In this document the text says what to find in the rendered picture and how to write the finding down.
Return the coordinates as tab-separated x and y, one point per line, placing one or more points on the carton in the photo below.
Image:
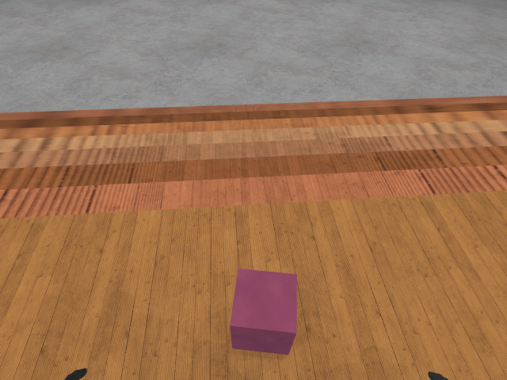
264	311

